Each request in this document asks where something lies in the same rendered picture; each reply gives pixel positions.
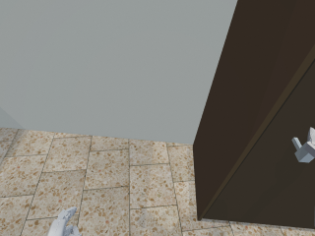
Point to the right robot hand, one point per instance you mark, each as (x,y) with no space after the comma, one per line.
(310,146)

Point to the left robot hand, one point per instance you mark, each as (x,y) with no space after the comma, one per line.
(59,227)

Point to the wardrobe door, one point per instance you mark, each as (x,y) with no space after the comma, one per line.
(271,186)

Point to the handle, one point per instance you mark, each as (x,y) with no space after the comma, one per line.
(302,155)

